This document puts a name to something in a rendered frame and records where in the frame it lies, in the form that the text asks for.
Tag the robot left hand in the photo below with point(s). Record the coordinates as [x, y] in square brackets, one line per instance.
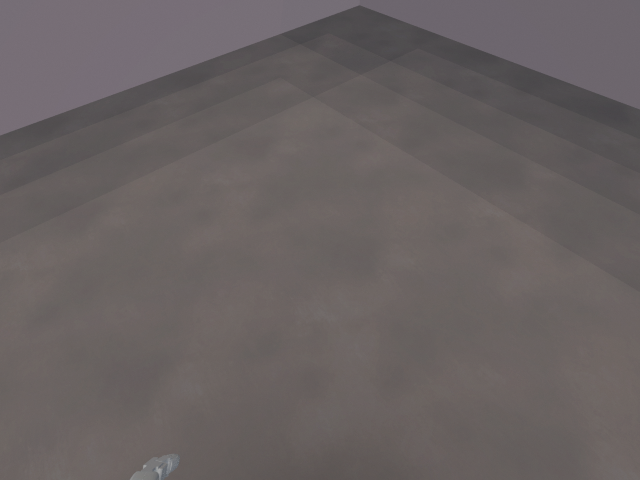
[157, 468]

